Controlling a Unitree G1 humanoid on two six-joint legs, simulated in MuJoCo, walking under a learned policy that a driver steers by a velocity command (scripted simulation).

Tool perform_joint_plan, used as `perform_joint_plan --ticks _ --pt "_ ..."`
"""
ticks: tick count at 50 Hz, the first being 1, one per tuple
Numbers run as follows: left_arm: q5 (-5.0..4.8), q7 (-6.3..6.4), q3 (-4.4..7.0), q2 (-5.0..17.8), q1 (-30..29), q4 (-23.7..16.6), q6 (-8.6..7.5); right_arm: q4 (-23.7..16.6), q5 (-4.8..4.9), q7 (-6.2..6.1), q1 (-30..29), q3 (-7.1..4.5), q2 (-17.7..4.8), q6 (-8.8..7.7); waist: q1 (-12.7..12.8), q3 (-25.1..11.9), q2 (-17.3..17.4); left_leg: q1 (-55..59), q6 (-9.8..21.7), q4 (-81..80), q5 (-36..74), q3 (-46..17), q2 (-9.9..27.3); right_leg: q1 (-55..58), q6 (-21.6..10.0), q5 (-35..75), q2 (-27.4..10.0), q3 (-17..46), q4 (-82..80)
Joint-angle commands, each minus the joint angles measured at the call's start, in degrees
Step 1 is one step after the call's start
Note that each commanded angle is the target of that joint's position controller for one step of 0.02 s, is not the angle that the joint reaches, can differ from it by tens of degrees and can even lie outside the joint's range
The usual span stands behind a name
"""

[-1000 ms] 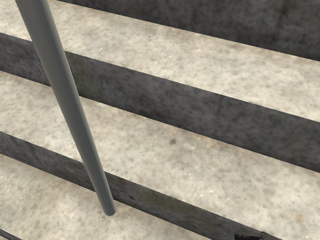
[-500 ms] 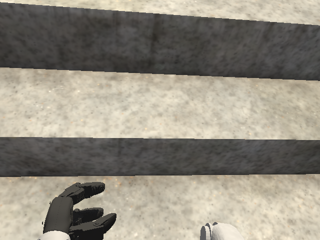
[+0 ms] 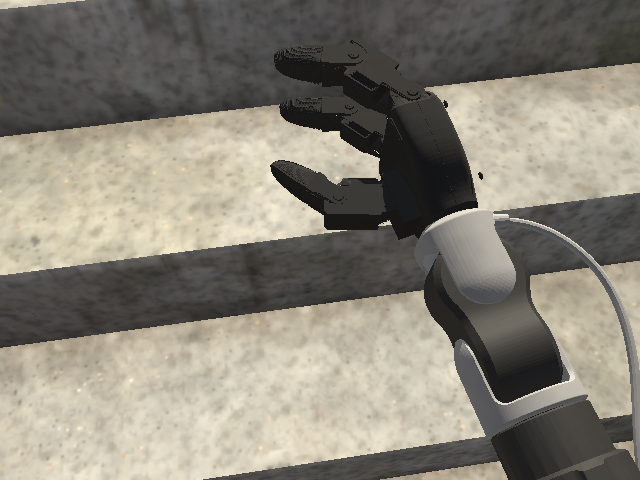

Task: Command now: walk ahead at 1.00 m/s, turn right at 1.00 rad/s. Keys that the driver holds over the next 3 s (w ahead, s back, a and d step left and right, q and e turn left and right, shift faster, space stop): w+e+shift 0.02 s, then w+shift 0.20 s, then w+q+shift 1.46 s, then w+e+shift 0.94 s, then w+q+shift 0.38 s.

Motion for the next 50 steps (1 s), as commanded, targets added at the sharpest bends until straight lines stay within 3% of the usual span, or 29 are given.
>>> perform_joint_plan --ticks 1,5,9,12,13,14,15,16,18,20,21,22,23,24,25,26,27,28,30,32,33,34,35,40,42,44,45,47,50 --pt "-1.6 -1.94 4.4 7.17 -14.46 -7.34 1.11 12.43 3.56 -2.32 23.31 -9.72 -14.21 1.32 -13.48 -3.64 20.56 52.35 -3.33 -67.32 47.02 -8.2 11.97 -32.76 4.61 -36.69 3.69 -10.48 55.14" --pt "-4.09 0.25 2.63 6.78 -6.53 -15.94 3.93 18.75 -2.46 -2.87 11.77 -11.27 -15.54 0.23 5.0 -5.85 5.91 63.97 -1.47 -40.34 110.69 5.25 23.51 -53.53 1.58 -53.43 -5.4 -23.78 74.61" --pt "-1.04 1.1 2.16 9.36 -13.03 -16.04 3.25 19.23 1.84 -1.71 11.64 -13.56 -23.15 -0.84 5.09 -4.85 11.97 48.84 -0.71 -41.07 126.82 10.37 17.05 -42.14 -0.77 -49.35 -6.12 -26.35 62.67" --pt "-0.05 -2.84 0.58 15.53 -14.17 -17.69 -2.12 17.67 -1.91 -3.15 17.65 -16.96 -33.77 1.2 5.16 -18.87 12.11 60.58 -10.67 -11.35 173.2 11.31 11.46 -17.86 -3.1 -18.08 -6.61 -32.3 5.03" --pt "0.21 -2.84 1.64 17.92 -3.44 -13.24 -3.61 13.95 -0.98 -3.93 10.35 -18.08 -35.11 2.72 13.47 -17.67 7.63 51.37 -12.09 18.14 163.83 11.76 3.8 -5.28 -6.37 -9.64 -6.55 -31.41 -16.77" --pt "1.03 -3.57 1.69 14.69 -0.84 -8.69 -2.99 12.74 3.13 -5.4 7.83 -17.96 -31.55 4.08 15.7 -17.73 -9.98 19.59 -7.51 54.6 76.44 8.02 -1.81 26.22 -16.9 26.23 -18.56 -20.14 -40.53" --pt "3.43 -0.43 3.65 24.21 -17.33 -9.09 -3.5 5.88 9.17 -3.62 19.29 -17.28 -29.9 3.79 -7.63 -24.46 -37.32 -42.93 -11.61 65.21 -4.65 -9.84 -6.27 81.3 -18.96 70.52 -32.26 6.15 4.51" --pt "5.98 0.97 4.88 21.64 10.94 -4.8 -2.51 0.35 7.52 -4.96 -9.51 -13.86 -21.81 2.28 12.78 -22.58 -25.99 -60.13 -6.76 76.48 -33.43 -9.43 -10.68 91.69 -15.89 96.53 -29.72 -4.71 8.86" --pt "13.35 3.34 -0.58 7.89 31.52 7.38 -3.15 -7.21 10.22 -4.39 -17.95 -8.38 -10.38 -1.93 15.3 -19.06 -13.79 -97.61 0.85 95.02 -52.71 -16.47 -10.51 112.58 -9.47 101.5 -40.41 -6.09 13.16" --pt "13.86 7.65 -2.09 8.02 25.46 4.66 -6.2 -9.09 9.5 -2.69 -17.87 -6.81 -12.98 0.9 7.25 -24.87 -11.67 -93.12 4.55 79.05 -72.47 -21.58 -14.23 112.95 -2.94 149.36 -37.58 -14.67 34.09" --pt "9.6 8.1 -2.13 9.86 0.5 -3.36 -6.88 -4.83 9.49 0.0 -1.11 -6.46 -14.86 2.59 -8.57 -30.09 -2.55 -61.37 3.88 33.86 -53.61 -20.1 -13.02 92.02 3.86 155.68 -29.81 -21.42 35.5" --pt "1.91 7.94 -2.46 11.49 -35.33 -16.41 -8.63 1.57 7.42 4.71 19.29 -7.28 -22.92 6.02 -23.7 -28.42 4.33 -7.78 4.85 -25.26 -25.66 -10.96 -4.32 43.04 11.66 133.16 -18.6 -28.6 16.36" --pt "0.71 6.71 -0.19 16.92 -39.13 -18.04 -10.11 7.95 3.41 4.43 29.35 -10.02 -27.23 6.05 -24.17 -7.2 6.45 12.12 1.37 -56.57 -15.7 9.4 -10.17 17.16 21.46 104.26 -5.05 -35.4 17.88" --pt "-4.44 10.15 1.86 19.35 -33.99 -16.86 -7.74 16.58 -4.83 5.65 35.96 -11.28 -23.45 6.85 -28.36 3.62 32.87 45.19 13.34 -71.61 19.49 -12.79 6.4 -25.95 21.33 5.82 -1.09 -30.05 62.69" --pt "-2.37 8.41 -1.4 14.67 -30.67 -17.92 -4.1 21.78 0.16 2.28 34.23 -11.26 -18.2 6.26 -19.13 11.12 23.03 43.41 16.18 -63.23 44.7 -21.17 17.08 -47.42 9.68 -44.49 0.54 -22.96 100.88" --pt "-1.12 3.37 -4.98 7.45 -50.62 -31.59 -4.81 24.73 0.26 -4.47 55.11 -12.41 -24.09 5.43 -30.43 -4.55 28.57 75.28 11.34 -20.64 111.88 -20.66 17.91 -71.86 6.15 -54.72 0.63 -15.06 111.83" --pt "-2.3 1.29 -7.39 3.27 -58.81 -36.49 -5.81 33.15 -4.76 -5.92 75.04 -12.9 -25.69 3.37 -34.29 -4.93 29.38 101.76 5.71 -20.37 119.96 -16.5 21.23 -101.22 3.58 -69.81 3.82 -14.69 116.96" --pt "-2.43 0.82 -8.44 3.55 -59.89 -38.66 -5.56 33.59 -4.72 -6.35 69.96 -12.74 -22.21 0.04 -26.93 3.07 30.55 94.61 3.33 -34.71 110.69 -14.03 22.75 -105.51 -1.42 -82.55 2.39 -9.68 101.9" --pt "1.11 -0.24 -8.3 7.91 -50.4 -37.39 -3.13 26.94 -2.83 -3.39 38.91 -14.0 -27.29 -1.69 -6.89 11.42 23.81 52.26 2.37 -52.85 111.47 -4.5 18.68 -75.42 0.68 -80.8 -1.24 -24.12 77.15" --pt "3.5 -0.71 -3.9 23.32 -18.92 -33.57 0.21 15.12 6.48 -3.33 7.34 -17.68 -41.8 -4.24 20.16 0.91 12.84 -4.8 2.98 -43.12 115.81 -2.87 9.43 -0.32 4.31 -61.15 -1.87 -31.54 38.73" --pt "4.26 -0.38 -2.83 21.0 -9.85 -27.98 0.75 12.67 7.71 -2.55 14.61 -18.43 -39.82 -3.79 18.0 -20.57 -4.54 -12.14 -2.69 -12.06 124.92 -3.87 4.43 38.17 -4.32 -31.53 -9.7 -12.44 21.16" --pt "1.74 0.94 -1.11 22.0 -1.27 -20.64 1.82 11.83 7.56 -1.06 7.89 -15.41 -34.26 -3.01 20.24 -37.12 -29.07 -7.84 -8.65 31.99 37.77 -4.51 -7.13 45.18 -12.0 17.41 -26.48 7.8 11.01" --pt "-0.16 1.04 -0.38 20.06 -2.0 -15.14 1.75 9.7 4.74 0.11 10.22 -12.74 -26.07 -2.5 11.35 -41.9 -32.96 -10.08 -6.31 40.72 9.47 -9.11 -10.37 48.91 -8.41 33.83 -23.1 4.61 21.2" --pt "5.6 0.84 -5.01 1.61 -8.71 -4.08 -6.06 2.3 1.24 -1.04 13.07 -7.62 -9.75 -0.12 -9.16 -2.36 -5.85 -45.67 2.22 61.47 -18.59 -6.93 -5.83 32.77 0.37 37.26 -22.11 -15.3 3.14" --pt "4.85 -2.55 -4.25 8.9 -41.77 -12.94 -9.47 6.04 0.0 -3.67 36.7 -10.96 -21.24 3.69 -29.17 -2.37 -3.48 -8.04 0.53 39.14 -17.07 2.46 -6.17 -1.93 3.07 50.74 -22.25 -26.1 -18.04" --pt "-0.05 -0.82 -2.74 17.51 -56.55 -18.47 -9.34 10.73 -0.63 -3.88 52.52 -15.23 -32.99 7.69 -39.95 -6.01 5.23 18.72 -1.15 13.01 -9.55 2.41 -8.36 -11.98 3.51 78.81 -16.36 -34.33 -6.37" --pt "-3.24 -0.07 -0.71 23.94 -57.08 -17.54 -9.75 10.48 1.14 -3.99 59.49 -14.07 -31.14 7.33 -44.95 -11.06 5.58 23.93 2.11 -12.74 -6.86 -1.54 -4.11 -4.55 4.89 88.53 -15.45 -31.84 22.52" --pt "1.3 -1.53 -3.83 11.51 -57.26 -26.18 -3.98 23.26 3.54 -6.0 64.46 -14.61 -25.42 8.57 -37.7 -6.15 35.12 35.23 12.46 -28.73 31.59 -11.45 -2.91 -30.66 7.75 -13.03 -4.07 -28.94 72.54" --pt "6.05 -3.81 -8.73 2.45 -47.56 -33.91 -4.48 21.49 0.62 -7.24 56.05 -13.01 -20.82 4.91 -20.79 0.52 8.41 31.38 12.07 -29.02 34.64 -32.64 4.81 -54.06 5.83 -35.2 -8.87 -12.53 93.65"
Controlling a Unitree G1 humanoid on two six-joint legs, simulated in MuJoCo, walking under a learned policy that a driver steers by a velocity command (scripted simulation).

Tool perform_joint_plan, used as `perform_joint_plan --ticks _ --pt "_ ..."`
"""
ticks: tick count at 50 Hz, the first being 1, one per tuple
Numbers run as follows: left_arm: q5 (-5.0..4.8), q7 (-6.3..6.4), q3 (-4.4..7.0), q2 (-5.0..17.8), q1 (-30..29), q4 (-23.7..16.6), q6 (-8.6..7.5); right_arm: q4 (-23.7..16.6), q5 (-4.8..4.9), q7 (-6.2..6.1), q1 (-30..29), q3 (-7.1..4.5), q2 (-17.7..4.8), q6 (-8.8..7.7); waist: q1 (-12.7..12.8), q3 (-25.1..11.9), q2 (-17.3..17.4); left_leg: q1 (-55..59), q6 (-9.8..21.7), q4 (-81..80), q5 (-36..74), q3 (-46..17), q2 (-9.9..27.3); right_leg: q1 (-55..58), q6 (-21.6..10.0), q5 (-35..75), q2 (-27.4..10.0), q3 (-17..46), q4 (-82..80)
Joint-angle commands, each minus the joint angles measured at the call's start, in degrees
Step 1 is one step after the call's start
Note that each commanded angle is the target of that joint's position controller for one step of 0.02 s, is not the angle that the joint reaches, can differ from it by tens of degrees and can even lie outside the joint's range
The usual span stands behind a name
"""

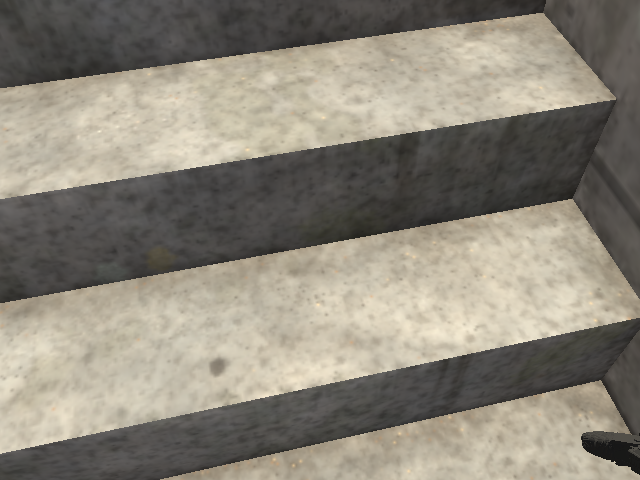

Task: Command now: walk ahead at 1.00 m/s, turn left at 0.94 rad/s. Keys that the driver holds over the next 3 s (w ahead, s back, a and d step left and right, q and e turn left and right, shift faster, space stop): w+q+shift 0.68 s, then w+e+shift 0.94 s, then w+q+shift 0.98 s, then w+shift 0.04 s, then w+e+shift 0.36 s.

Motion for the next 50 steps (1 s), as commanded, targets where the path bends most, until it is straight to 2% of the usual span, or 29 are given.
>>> perform_joint_plan --ticks 1,3,5,7,8,9,10,11,14,18,20,23,25,26,27,28,29,30,31,32,33,35,39,41,43,45,48,49,50 --pt "3.52 -0.58 -4.13 -5.07 -20.55 -21.52 -2.45 11.09 -1.23 -0.1 22.8 -0.49 -0.27 -2.37 -2.75 4.43 5.77 27.95 7.25 -28.44 47.15 -29.16 13.34 -44.84 -1.29 -25.37 1.01 8.93 33.13" --pt "2.61 1.85 -6.95 -6.79 -21.02 -25.51 -0.85 10.17 -0.8 1.84 13.3 0.34 -1.08 -4.71 5.86 8.63 -2.19 6.83 0.59 -40.23 45.57 -16.81 9.78 -29.26 -3.73 -28.53 -3.34 5.09 10.86" --pt "1.99 2.9 -6.12 -3.73 -31.92 -30.21 1.48 12.53 0.35 0.94 16.93 -0.83 -4.13 -6.88 0.06 10.86 8.04 -2.59 6.99 -55.36 63.81 -22.28 13.26 -23.35 -0.52 -30.67 0.06 -4.67 17.36" --pt "1.55 4.08 -7.86 -6.83 -36.51 -35.75 0.57 14.2 1.04 1.2 21.55 -1.78 -6.3 -5.84 1.34 5.22 -4.57 4.55 0.26 -50.24 85.09 -11.85 10.29 -11.94 -2.96 -40.06 -4.08 -1.19 -15.35" --pt "-1.24 3.48 -6.08 -2.49 -22.09 -31.84 0.68 12.68 3.88 1.75 20.62 -4.69 -10.91 -5.73 9.04 -12.28 -11.58 -5.5 1.68 -42.15 90.79 -20.82 10.02 29.91 -2.79 -23.11 0.0 -3.1 -38.68" --pt "-2.88 4.85 -0.89 2.95 3.95 -20.33 2.3 8.51 4.24 4.36 7.8 -6.27 -16.37 -7.38 23.75 -22.51 -13.87 -16.88 0.6 -16.82 95.15 -21.12 10.29 52.23 -8.19 -10.6 -4.55 8.7 -41.37" --pt "-2.11 5.01 2.5 11.35 13.41 -14.27 2.17 5.78 3.96 6.67 -0.76 -4.25 -9.88 -8.66 26.07 -34.92 -33.31 -12.53 -4.52 18.19 37.08 -12.88 1.19 50.69 -15.74 13.69 -23.35 35.23 -51.72" --pt "-3.28 2.6 3.14 11.41 12.98 -11.46 1.49 5.05 2.17 6.98 0.64 -3.72 -7.75 -8.47 20.09 -36.5 -27.43 -17.92 -7.41 37.24 30.08 -12.74 0.1 51.03 -17.3 24.84 -27.63 39.08 -52.75" --pt "-2.0 3.06 0.61 1.43 -0.78 -6.62 0.71 3.94 -2.14 6.92 0.45 -2.51 0.86 -4.0 7.65 -6.86 -9.9 -33.42 -4.59 47.86 34.24 -7.48 5.14 30.06 -11.97 3.83 -22.26 22.11 -56.87" --pt "-1.73 -0.75 0.72 -1.96 2.85 5.03 -4.28 1.93 -0.68 6.3 1.78 -0.07 6.78 -0.28 0.6 2.48 -2.88 -46.23 -1.4 68.4 17.11 -7.8 5.4 29.75 -7.69 17.17 -19.21 7.24 -70.39" --pt "-1.11 -1.04 0.08 -1.71 -0.26 7.63 -4.67 -1.12 0.56 4.52 -2.85 0.65 7.02 0.78 -1.33 7.63 -7.19 -46.92 -0.45 68.09 9.47 -5.14 5.0 22.5 -4.12 28.96 -21.54 -2.47 -81.49" --pt "-0.69 0.03 -0.7 -1.57 7.17 12.99 -3.37 -8.7 -1.44 2.19 -14.52 2.79 9.76 4.46 -3.02 11.56 -3.06 -49.45 2.17 57.43 5.26 1.95 6.06 25.31 -0.03 50.8 -16.63 -14.69 -88.8" --pt "-2.99 1.25 1.3 7.84 3.48 10.37 -3.12 -8.64 -0.86 2.49 -8.46 2.94 3.47 5.24 -7.94 3.66 -2.62 -19.8 3.67 28.55 3.5 11.06 5.41 16.82 -1.58 81.24 -13.39 -21.7 -93.38" --pt "-8.36 4.01 1.62 11.65 1.77 5.29 -2.65 -1.83 -1.45 4.27 3.0 0.98 -5.53 5.9 -10.65 -10.72 2.76 9.04 1.02 21.89 13.38 16.63 -1.23 10.91 -5.15 108.31 -12.96 -18.67 -84.16" --pt "-8.37 4.18 1.77 16.92 -2.76 1.1 -5.06 0.1 -1.64 4.37 18.98 -0.06 -8.73 7.16 -18.62 -22.54 -2.98 29.86 -0.74 19.83 21.53 14.06 -4.63 8.68 -4.8 132.64 -16.56 -14.84 -70.33" --pt "-7.47 3.7 3.42 17.58 -10.7 -3.22 -5.5 1.94 -1.82 4.24 27.32 -1.79 -9.84 7.11 -19.53 -25.05 -4.86 30.65 1.57 7.5 18.41 1.35 0.81 12.29 -3.96 117.44 -19.25 -9.14 -48.63" --pt "-8.04 1.78 3.5 15.05 -14.56 -6.15 -4.04 2.96 -2.91 4.98 22.36 -3.51 -13.12 6.36 -19.17 -28.69 11.41 36.12 10.17 -10.89 30.02 -5.12 1.78 8.52 -2.35 73.78 -8.6 -9.36 -14.05" --pt "-3.59 -0.83 0.89 3.8 -15.42 -7.45 -1.87 4.63 1.69 4.87 12.34 -4.22 -8.09 4.75 -12.69 -14.54 15.04 28.86 14.72 -29.27 36.69 -11.13 0.65 -4.98 -1.05 10.03 2.12 -7.72 11.22" --pt "-1.06 0.53 -0.53 0.54 -8.33 -14.05 -2.73 2.91 -1.91 4.74 7.93 -4.92 -13.57 3.78 -2.24 -22.56 13.57 45.48 28.48 -25.31 63.22 -39.84 15.91 -30.05 1.75 1.36 5.38 3.09 41.38" --pt "-0.44 0.74 -2.42 -1.54 -13.31 -18.37 -2.91 4.04 -2.91 4.29 11.4 -4.81 -12.6 3.88 -4.31 -25.97 4.84 40.94 24.36 -35.51 28.0 -54.0 17.83 -34.15 -2.36 -0.2 3.1 5.72 49.03" --pt "2.08 -0.22 -3.12 -3.47 -21.08 -19.4 -2.92 9.42 -0.23 2.62 21.98 -2.57 -3.41 2.94 -6.49 -9.81 0.19 39.36 18.27 -38.25 36.38 -49.52 9.02 -38.23 -2.37 -3.99 2.46 4.26 38.91" --pt "2.07 -0.01 -2.93 -1.71 -23.82 -22.02 -3.22 12.71 -1.02 0.19 25.01 -4.29 -7.17 1.06 -5.83 -2.34 0.65 50.33 16.07 -32.4 67.44 -42.32 10.63 -47.56 -0.06 -12.4 2.33 3.84 33.87" --pt "0.5 0.37 -7.03 -12.33 -28.95 -24.73 -0.23 17.24 -0.25 0.07 30.47 -2.93 -1.96 -5.03 -1.51 -10.83 -4.69 42.65 10.25 -34.85 65.79 -31.94 16.68 -39.18 -5.24 -24.1 -3.31 4.08 32.89" --pt "0.16 1.58 -8.16 -15.69 -37.8 -26.99 2.11 17.85 -0.23 1.0 34.53 -0.98 0.0 -7.97 -3.19 -4.41 -4.4 27.43 9.17 -43.0 61.25 -29.72 18.33 -40.18 -3.56 -29.03 -1.78 -3.47 32.93" --pt "-1.4 2.85 -8.7 -18.3 -46.88 -32.23 2.18 18.04 -1.68 1.47 30.99 -1.45 -0.92 -9.12 -2.27 -1.1 5.2 23.09 7.95 -50.94 57.4 -28.38 22.69 -45.46 -4.83 -35.27 -3.33 -0.95 33.5" --pt "-2.16 1.94 -9.87 -16.68 -31.77 -31.31 2.42 11.46 0.08 1.88 14.01 -0.83 -1.19 -6.37 11.02 -9.2 0.87 -1.32 0.87 -62.84 57.56 -15.66 19.41 2.1 -5.93 -15.78 -7.93 -0.32 -16.98" --pt "-2.56 4.6 -2.71 -1.91 -13.86 -19.58 5.43 11.05 3.39 6.72 12.76 -5.92 -14.06 -8.57 10.05 -20.4 15.24 4.16 1.8 -41.38 128.41 -7.52 20.3 26.72 -6.77 -21.83 -1.42 -5.47 -19.55" --pt "-4.03 5.44 -1.29 0.17 -12.17 -18.81 4.38 11.33 2.73 8.08 15.53 -6.01 -13.11 -8.3 9.79 -30.72 3.32 3.08 -1.97 -19.83 119.34 -5.85 17.41 35.05 -8.88 -22.91 -5.77 7.84 -34.32" --pt "-5.57 5.19 0.69 4.35 -2.16 -13.84 4.73 11.9 2.26 9.76 14.98 -6.19 -12.2 -7.28 11.75 -38.48 -9.11 0.7 -3.24 3.51 80.83 -8.24 11.32 37.61 -10.64 -30.36 -7.96 20.94 -44.63"
Over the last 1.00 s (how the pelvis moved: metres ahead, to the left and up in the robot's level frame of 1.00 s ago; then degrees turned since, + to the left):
0.68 -0.08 0.49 15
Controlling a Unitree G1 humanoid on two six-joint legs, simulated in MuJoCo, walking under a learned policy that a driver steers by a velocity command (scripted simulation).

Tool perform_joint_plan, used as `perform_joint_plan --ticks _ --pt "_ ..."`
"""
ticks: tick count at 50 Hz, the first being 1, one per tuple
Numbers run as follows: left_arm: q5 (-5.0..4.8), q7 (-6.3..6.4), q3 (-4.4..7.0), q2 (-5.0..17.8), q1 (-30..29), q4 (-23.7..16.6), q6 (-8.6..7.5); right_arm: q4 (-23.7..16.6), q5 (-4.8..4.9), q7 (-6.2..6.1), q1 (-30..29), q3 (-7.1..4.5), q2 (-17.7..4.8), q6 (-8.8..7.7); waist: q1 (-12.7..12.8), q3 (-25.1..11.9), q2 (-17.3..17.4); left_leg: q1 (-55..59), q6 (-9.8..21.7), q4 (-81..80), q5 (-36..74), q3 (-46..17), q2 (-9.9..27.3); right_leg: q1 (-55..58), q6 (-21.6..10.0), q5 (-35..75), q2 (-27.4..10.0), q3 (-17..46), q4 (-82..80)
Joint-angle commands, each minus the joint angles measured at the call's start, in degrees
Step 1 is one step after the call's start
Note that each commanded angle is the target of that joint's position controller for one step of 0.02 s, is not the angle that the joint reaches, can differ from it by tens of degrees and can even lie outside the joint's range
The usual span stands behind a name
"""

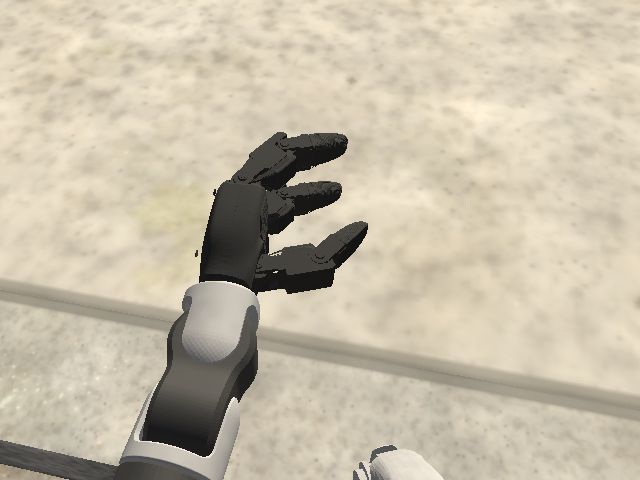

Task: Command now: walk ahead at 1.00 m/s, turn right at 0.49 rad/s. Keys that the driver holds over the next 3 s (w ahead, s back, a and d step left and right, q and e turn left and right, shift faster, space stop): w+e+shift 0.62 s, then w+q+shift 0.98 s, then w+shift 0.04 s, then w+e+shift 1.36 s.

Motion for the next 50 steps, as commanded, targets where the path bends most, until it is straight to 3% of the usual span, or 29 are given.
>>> perform_joint_plan --ticks 1,2,4,7,12,17,20,21,22,23,24,26,27,30,31,32,34,36,38,39,42,43,44,45,46,47,48,49,50 --pt "-2.0 -0.34 9.45 17.0 19.18 7.96 2.81 -9.48 -2.39 3.52 -5.96 -2.52 -5.72 0.66 7.49 -42.32 -23.65 -26.45 -1.49 75.51 -8.55 -7.05 -10.27 61.11 -4.58 -11.42 -10.16 42.71 -37.83" --pt "-3.55 -2.94 8.06 9.39 11.59 8.29 4.19 -11.67 -5.81 2.46 -6.51 0.37 2.48 1.91 3.65 -35.82 -13.75 -29.91 -3.42 92.68 -11.06 -6.63 -8.06 50.93 0.26 -1.76 -3.02 29.92 -30.66" --pt "-2.06 -1.51 6.79 9.27 2.04 8.29 5.87 -16.87 -6.98 1.0 -2.59 2.72 5.61 6.47 -6.69 -17.9 -8.52 -34.58 -5.63 96.29 -11.49 1.51 -6.28 23.75 3.99 -14.36 -6.41 35.29 -46.37" --pt "-0.42 -0.61 7.19 12.04 7.61 11.56 4.56 -19.88 -5.62 1.12 -9.46 4.34 4.53 8.94 -4.29 -3.38 -5.48 -36.79 -8.35 90.19 -14.47 3.62 -4.73 7.99 3.55 -11.76 -3.7 32.22 -49.5" --pt "1.39 0.01 7.44 13.28 19.71 12.57 4.65 -22.9 -4.8 0.35 -20.59 6.16 4.18 8.29 3.93 -5.51 -9.5 -34.13 -8.05 74.31 -17.56 8.93 -4.54 8.99 -1.09 -11.13 -0.35 32.76 -52.57" --pt "2.15 1.81 9.76 14.93 18.85 4.46 6.79 -22.85 -0.73 -0.9 -19.89 5.7 1.67 8.67 6.42 -10.09 -17.13 -20.77 -6.34 38.92 -38.04 11.23 -9.74 25.53 4.26 -2.09 2.04 36.05 -60.56" --pt "-0.34 2.69 11.21 13.11 23.39 5.07 7.21 -20.95 2.3 -2.0 -20.58 5.55 3.45 8.12 10.16 -9.65 -14.84 -0.26 -1.64 -1.2 -9.91 15.62 -6.94 28.36 5.56 0.79 7.04 24.6 -50.61" --pt "-0.75 2.36 12.07 13.1 25.02 5.35 8.0 -20.13 0.93 -2.32 -20.3 6.25 6.84 7.55 10.73 -9.46 -10.41 4.74 -0.26 -4.21 -2.58 15.07 -4.89 25.08 7.71 -0.16 13.18 17.2 -33.07" --pt "-5.06 1.88 10.9 12.78 33.01 3.7 8.18 -24.59 -6.6 -2.7 -37.79 3.44 -4.08 4.88 16.4 -15.22 23.98 -1.86 9.76 6.82 -2.22 -5.26 13.97 23.29 10.02 10.15 14.03 4.91 6.7" --pt "-2.01 2.54 12.41 15.99 39.48 6.35 7.14 -28.79 -9.14 -3.86 -52.38 4.69 0.15 2.96 22.31 -18.8 16.74 -17.32 12.08 -1.22 -14.49 -9.91 20.88 29.2 7.28 13.96 3.96 11.76 28.9" --pt "-0.21 2.24 13.32 20.4 41.33 5.75 7.41 -30.57 -7.49 -5.47 -53.26 5.26 1.61 3.06 24.93 -18.06 -0.82 -23.13 6.66 -0.61 -18.19 -8.96 19.83 35.58 5.25 12.23 -0.79 15.1 24.45" --pt "1.65 1.39 12.0 20.4 31.69 3.8 9.11 -27.46 -4.87 -6.58 -40.07 6.02 4.02 2.34 16.11 -9.99 -16.95 -7.04 5.38 13.62 -18.2 -6.89 17.24 15.9 2.04 17.18 -5.49 19.7 10.51" --pt "2.94 0.09 11.48 18.36 31.17 5.3 9.41 -25.21 -5.41 -6.0 -34.62 5.91 4.03 3.14 13.28 -6.49 -15.34 -0.96 5.14 19.29 -22.79 -0.02 12.22 8.64 2.49 26.71 -2.66 12.13 6.67" --pt "0.27 -2.59 11.4 15.54 33.33 7.75 6.3 -21.04 -6.05 -2.61 -30.96 3.83 -1.89 2.28 13.09 -7.46 -0.53 -5.46 4.79 20.79 -36.34 5.44 13.45 14.21 2.31 38.91 -0.84 -0.24 11.41" --pt "-4.05 -3.14 11.41 15.53 39.22 9.03 4.5 -22.55 -3.38 -2.06 -48.38 4.62 -3.43 3.86 24.01 -8.78 7.91 -15.39 -0.62 17.57 -9.15 19.45 7.48 33.66 1.94 45.08 -3.34 4.52 -14.67" --pt "-7.82 -3.0 11.71 20.29 35.58 9.87 3.04 -22.44 1.29 -1.83 -54.65 3.97 -3.32 6.05 26.6 -6.03 3.13 -13.92 3.49 26.71 -7.74 23.29 2.92 38.37 1.8 52.35 -7.56 6.51 -55.95" --pt "-9.18 -1.17 9.75 14.96 28.45 14.53 1.5 -28.21 1.71 -4.11 -50.23 4.79 2.7 8.33 19.5 -3.76 1.59 -8.11 8.06 38.89 -26.31 15.06 2.1 40.42 6.74 70.26 -9.43 1.34 -81.39" --pt "-7.32 2.29 6.97 16.56 10.41 11.04 2.63 -31.88 4.85 -2.72 -43.98 3.12 -0.34 10.28 9.48 -3.23 -0.05 -6.82 7.92 65.88 -49.88 4.25 0.71 32.55 13.57 77.73 -14.1 -1.56 -82.55" --pt "-0.01 1.36 7.69 25.43 3.01 5.9 1.42 -35.85 6.51 -6.24 -38.49 4.85 3.93 10.36 6.02 -11.12 5.04 -18.11 -0.64 80.66 -44.14 -2.9 -2.25 36.61 5.3 79.23 -27.38 8.25 -71.44" --pt "1.13 0.62 7.72 27.15 5.72 9.04 -0.82 -38.3 5.21 -7.73 -32.79 6.24 6.66 8.98 1.41 -6.71 2.34 -37.47 -2.31 69.45 -36.99 -3.66 4.72 54.58 -1.25 76.85 -41.64 26.39 -71.88" --pt "4.46 -1.17 10.59 28.5 18.17 15.39 -2.46 -36.02 1.66 -7.87 -32.2 5.46 4.76 9.17 8.56 -15.8 0.54 -56.55 1.96 90.05 -45.95 -3.14 1.41 77.4 -4.33 82.37 -39.87 12.3 -69.08" --pt "4.32 -1.68 13.83 36.13 12.93 17.0 -4.94 -41.18 -0.31 -6.26 -25.38 7.42 9.52 11.94 -0.14 -9.87 -23.27 -53.54 0.02 84.37 -35.31 -2.07 13.92 63.03 -3.55 46.7 -47.51 14.57 -77.14" --pt "3.14 -2.73 13.32 34.12 8.23 15.03 -5.09 -40.09 -0.83 -4.97 -24.35 6.65 4.53 12.9 -2.91 -8.8 -26.19 -37.33 2.21 71.33 -40.1 0.2 10.34 48.71 2.2 34.99 -36.75 1.19 -82.74" --pt "-0.14 -2.43 11.51 27.69 12.1 13.68 -3.71 -35.62 1.13 -3.65 -24.66 5.34 -1.13 12.08 2.53 -11.91 -20.15 -22.87 6.04 57.47 -44.63 4.38 2.25 44.24 2.81 30.46 -25.74 -6.96 -81.68" --pt "-0.26 -2.46 10.6 24.71 15.91 14.11 -1.97 -32.03 2.94 -4.03 -25.61 3.6 -3.11 11.65 5.39 -9.73 -13.77 -23.46 7.29 50.32 -44.86 7.11 -2.8 49.16 -0.02 37.23 -22.12 -8.18 -79.61" --pt "-0.14 -0.17 10.63 22.87 26.39 17.59 -0.7 -31.64 1.67 -3.06 -24.51 2.66 -1.75 11.83 7.45 -12.54 -8.77 -23.46 9.12 47.97 -49.07 7.78 -3.8 55.02 -1.72 28.21 -22.26 -8.79 -73.85" --pt "-1.99 -3.97 9.17 19.27 27.18 14.4 1.48 -24.21 2.26 -4.99 -11.56 0.27 -2.89 11.78 4.56 -16.42 -8.23 -14.01 7.45 38.18 -42.8 2.98 -5.78 56.34 -2.16 20.17 -17.89 -10.85 -64.31" --pt "-1.18 5.11 14.53 27.88 41.62 28.3 4.68 -32.91 -2.13 0.86 -28.69 3.76 5.21 14.25 9.43 -6.64 -5.77 -38.12 8.73 44.74 -40.53 13.77 -4.71 76.62 -1.59 54.56 -23.97 -10.56 -68.68" --pt "0.24 0.89 11.99 22.95 25.79 16.31 2.67 -27.8 -1.53 -1.92 -22.33 3.84 5.08 12.84 7.47 -9.52 -8.17 -31.32 9.3 54.63 -46.82 6.63 -6.21 58.57 0.35 38.27 -19.79 -14.55 -69.32"
Over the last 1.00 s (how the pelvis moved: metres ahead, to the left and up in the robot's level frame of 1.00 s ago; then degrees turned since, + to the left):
0.66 -0.07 0.55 29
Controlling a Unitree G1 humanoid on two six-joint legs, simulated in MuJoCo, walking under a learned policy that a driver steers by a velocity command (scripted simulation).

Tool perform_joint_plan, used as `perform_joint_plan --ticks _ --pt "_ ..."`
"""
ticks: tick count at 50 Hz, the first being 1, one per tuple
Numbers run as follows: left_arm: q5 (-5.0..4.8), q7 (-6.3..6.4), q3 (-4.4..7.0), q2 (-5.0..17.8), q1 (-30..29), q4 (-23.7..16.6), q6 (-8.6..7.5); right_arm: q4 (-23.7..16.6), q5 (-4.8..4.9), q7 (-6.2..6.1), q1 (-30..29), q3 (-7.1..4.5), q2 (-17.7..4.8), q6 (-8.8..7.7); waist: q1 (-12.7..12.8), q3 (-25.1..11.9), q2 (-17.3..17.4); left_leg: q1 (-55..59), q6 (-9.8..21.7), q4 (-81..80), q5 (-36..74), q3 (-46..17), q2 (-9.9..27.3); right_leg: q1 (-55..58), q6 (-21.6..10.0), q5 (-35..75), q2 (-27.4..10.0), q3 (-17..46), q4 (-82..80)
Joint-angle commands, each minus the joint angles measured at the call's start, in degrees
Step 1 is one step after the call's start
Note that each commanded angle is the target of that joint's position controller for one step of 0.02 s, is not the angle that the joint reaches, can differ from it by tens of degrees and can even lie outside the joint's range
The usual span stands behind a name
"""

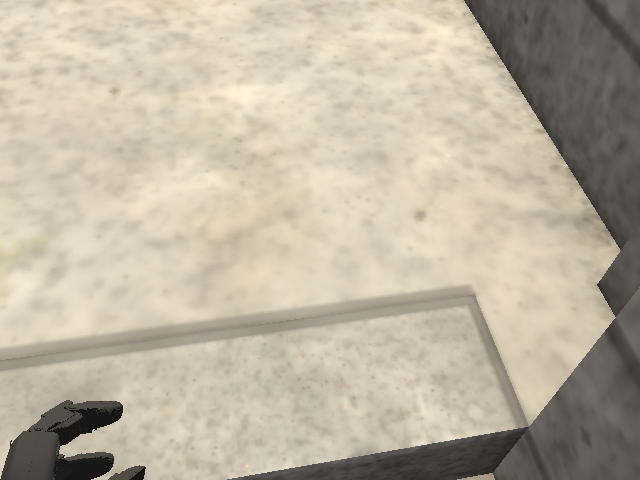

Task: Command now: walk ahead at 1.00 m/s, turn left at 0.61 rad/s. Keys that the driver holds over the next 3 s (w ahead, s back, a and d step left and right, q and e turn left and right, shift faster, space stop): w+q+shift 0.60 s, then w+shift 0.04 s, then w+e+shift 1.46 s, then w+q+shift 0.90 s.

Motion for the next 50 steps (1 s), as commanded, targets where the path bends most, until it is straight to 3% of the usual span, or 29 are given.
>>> perform_joint_plan --ticks 1,3,5,7,10,13,15,18,20,21,22,23,24,25,26,27,29,30,31,32,35,36,39,42,45,46,47,49,50 --pt "0.52 -0.88 2.68 6.03 -4.33 -5.01 -0.14 -8.1 -1.68 0.57 -2.96 0.85 1.83 -1.59 0.38 -11.31 -2.89 10.55 10.2 -13.23 14.4 -9.35 0.88 -1.03 -4.56 6.67 0.85 -8.11 1.03" --pt "-1.8 -2.51 1.89 4.33 -10.84 -7.61 -0.03 -3.46 -2.8 -0.37 5.44 -0.1 -1.49 -1.52 -4.57 -12.0 0.5 15.64 11.2 -21.94 21.06 -15.48 -2.91 -8.87 -1.31 -3.0 2.38 -7.02 6.76" --pt "-1.44 -2.34 -0.03 -0.48 -7.79 -11.08 0.65 -3.86 -4.92 -1.62 1.35 -0.47 -6.0 -2.05 -0.58 -10.3 23.19 7.25 13.09 -38.38 15.97 -24.26 -1.56 -9.54 0.45 -13.88 8.05 -6.73 25.57" --pt "-0.03 -4.41 -2.35 -4.92 -5.72 -14.27 -0.07 -7.14 -5.46 -3.71 -6.52 1.33 -5.55 -2.92 5.23 -13.83 30.39 0.35 11.46 -49.83 21.83 -28.15 -3.21 -5.1 -0.17 -16.5 17.15 -1.25 47.98" --pt "2.2 -5.63 -4.49 -4.05 9.71 -11.52 -1.7 -9.56 -7.61 -3.23 -18.03 1.28 -5.28 -7.0 16.21 -23.96 19.46 5.87 1.41 -42.98 39.82 -19.76 -6.29 -2.45 -3.21 -15.02 23.67 5.12 61.11" --pt "4.9 -0.81 -3.18 1.23 28.01 -8.85 0.88 -12.33 -5.47 -3.51 -28.5 1.02 1.97 -5.66 22.0 -14.18 17.77 -20.61 -6.06 -31.99 45.36 -17.16 -10.87 16.3 -8.42 -14.05 20.29 13.38 35.83" --pt "4.24 -1.68 -4.95 -5.27 14.46 -10.93 3.92 -6.05 -2.54 -4.87 -18.77 1.46 4.56 -0.96 12.94 -0.32 -5.07 -23.57 -2.69 -4.16 18.26 -9.44 -16.75 6.86 0.19 14.64 11.12 14.65 -2.31" --pt "1.55 -3.69 -6.81 -8.93 -2.98 -14.66 4.82 -5.21 -2.71 -7.42 -8.99 -0.02 4.45 0.17 -1.54 2.12 -3.81 -9.65 -4.99 21.42 25.26 -7.61 -28.1 -10.74 9.53 32.06 12.87 10.54 -15.84" --pt "0.75 -2.75 -3.92 2.29 -9.18 -17.79 4.07 -4.11 -0.9 -8.49 3.32 -1.86 -2.2 -2.44 -6.36 -3.56 -9.06 -2.73 -8.12 22.61 21.87 3.87 -29.96 -8.6 24.92 80.3 15.15 10.68 -4.48" --pt "-2.66 0.5 -1.92 10.23 -19.67 -22.79 4.99 -4.97 -0.57 -9.12 20.61 -4.84 -11.39 -4.02 -17.16 -7.04 -5.17 29.78 -3.41 -0.92 13.27 5.15 -26.89 -22.67 39.56 127.42 19.02 10.28 9.49" --pt "-5.55 3.0 0.81 16.92 -15.53 -24.76 2.55 -4.39 -5.05 -9.11 34.11 -6.44 -15.2 -5.15 -23.86 -4.9 -6.09 63.81 14.18 -19.74 8.99 4.39 -22.6 -51.23 57.45 164.39 33.88 6.04 48.33" --pt "-9.43 4.56 -1.62 -1.38 11.26 -15.0 0.35 -3.89 -1.98 -7.17 -15.63 -5.06 -11.61 -6.07 6.51 -8.43 51.63 34.69 19.08 -51.05 60.54 -8.29 2.22 -41.87 27.5 -29.32 27.95 24.62 116.97" --pt "-3.02 4.48 -6.29 -3.34 -3.46 -22.05 0.02 -14.2 -0.01 -8.03 -40.67 -3.6 -1.96 -7.11 4.76 0.42 43.13 -18.77 10.75 -52.33 69.4 -19.61 5.35 -16.04 4.45 -69.96 13.55 51.62 124.74" --pt "-3.59 3.31 -4.17 0.04 19.45 -25.1 1.95 -23.2 -6.06 -6.8 -50.9 -1.63 -3.2 -11.75 23.15 -9.33 26.02 -35.34 10.4 -26.64 73.23 -51.07 17.28 -3.32 -3.51 -72.32 6.32 76.72 114.46" --pt "1.53 3.15 -3.17 5.2 26.66 -25.55 2.16 -27.14 -2.52 -6.26 -56.57 -0.62 -2.89 -12.39 27.5 -16.26 0.87 -53.71 4.41 -21.65 77.62 -51.52 13.99 23.18 -9.21 -55.52 3.23 64.03 86.3" --pt "3.71 2.5 -2.28 6.1 36.75 -19.24 3.07 -24.54 -3.9 -6.75 -57.61 0.87 -3.11 -10.97 37.89 -11.54 -22.84 -55.19 -1.26 -17.63 68.71 -30.59 3.4 28.74 -5.96 -18.57 7.07 33.34 48.15" --pt "6.4 -4.58 -6.02 -8.53 34.52 -4.34 7.96 -18.67 -6.69 -7.92 -48.84 3.38 3.34 -6.62 33.74 -3.95 -49.11 -8.69 -1.0 11.03 21.86 2.34 -12.75 -19.56 -4.83 7.97 27.88 -9.28 29.11" --pt "2.11 -5.15 0.62 10.92 -9.24 -15.71 7.84 -23.94 -0.46 -7.89 -18.67 2.97 7.26 -3.08 -6.54 -11.35 -84.22 15.31 -6.27 32.32 21.34 -12.85 -7.31 -53.53 -6.26 -3.97 15.16 35.04 -0.35" --pt "-4.15 -4.18 3.78 19.05 -27.27 -27.4 8.05 -16.47 -0.95 -5.07 -4.09 -3.29 -5.1 -0.54 -11.03 -26.14 -75.79 35.01 -10.3 62.01 27.91 -21.64 -6.01 -68.2 -3.08 -59.57 4.15 43.31 -12.66" --pt "-1.51 -2.59 2.59 14.24 -44.95 -37.59 7.34 -6.79 -2.84 -3.68 0.92 -8.03 -15.87 0.7 -9.98 -26.7 -54.26 43.94 -14.59 78.87 39.8 -16.04 -15.3 -80.72 1.83 -52.71 -0.49 32.65 -12.52" --pt "-1.16 1.04 2.13 8.08 -29.3 -28.49 5.16 -6.79 -0.68 0.22 -0.96 -2.33 -14.39 -2.04 -8.5 -17.47 -17.4 32.71 -5.94 -0.96 32.53 -11.11 4.89 -36.03 6.48 -27.34 6.64 20.05 24.64" --pt "0.65 1.02 0.49 2.84 -14.84 -25.29 5.4 -7.72 1.21 1.4 -12.31 -0.09 -12.11 -3.99 -0.29 -12.24 -5.85 19.03 -2.59 -38.26 21.4 -3.91 7.37 -16.46 4.42 -23.77 6.33 18.01 37.15" --pt "-0.55 0.73 2.81 -1.94 15.78 -16.78 7.89 -3.22 -1.74 1.08 -30.78 6.45 3.83 -7.8 24.6 -5.36 -0.75 35.84 0.95 -84.32 76.12 -2.01 12.73 -19.17 3.71 -20.64 19.34 14.56 55.08" --pt "-4.85 2.32 0.77 -7.2 2.43 -21.33 3.98 1.55 0.94 3.4 -13.42 6.91 2.05 -8.74 11.82 3.59 20.26 47.63 4.47 -94.48 105.75 -8.07 20.39 -44.93 5.39 -31.33 33.39 13.43 87.66" --pt "-5.01 3.89 -1.25 -15.06 -2.87 -24.95 3.7 8.37 2.92 2.99 5.07 8.81 -3.4 -6.81 10.01 11.97 37.29 52.26 -13.62 -70.97 154.18 -9.26 14.99 -73.94 5.13 -45.42 37.54 8.24 115.34" --pt "-4.39 4.56 -3.79 -17.16 -6.69 -28.61 1.09 8.84 -4.84 5.64 10.26 5.92 -9.4 -6.99 11.5 10.06 50.58 52.09 -9.01 -52.21 162.87 2.34 9.97 -81.81 6.16 -45.49 36.38 -4.54 122.19" --pt "-1.88 5.11 -4.57 -13.86 -8.84 -24.94 -0.72 8.09 -7.93 6.8 7.13 4.68 -7.68 -7.12 9.6 7.02 43.79 49.56 -5.38 -51.58 139.41 6.19 6.52 -82.43 6.33 -33.14 34.81 -8.75 113.82" --pt "0.71 3.75 -1.38 -7.34 -4.14 -18.2 -0.7 5.58 -9.23 3.59 0.56 3.08 -10.42 -9.51 11.41 -10.3 35.13 48.92 -2.74 -57.0 121.15 3.79 11.62 -66.93 5.74 -13.56 30.76 -9.1 111.38" --pt "0.09 0.69 -1.3 -7.37 4.44 -16.17 1.0 2.96 -7.6 0.28 -4.95 0.7 -17.24 -12.72 18.25 -17.74 44.92 46.39 2.7 -63.54 107.26 -5.23 26.51 -54.9 2.06 -9.74 21.2 1.14 108.09"
Over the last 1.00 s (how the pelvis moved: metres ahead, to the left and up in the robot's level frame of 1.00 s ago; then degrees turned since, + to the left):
-0.10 0.02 -0.04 -23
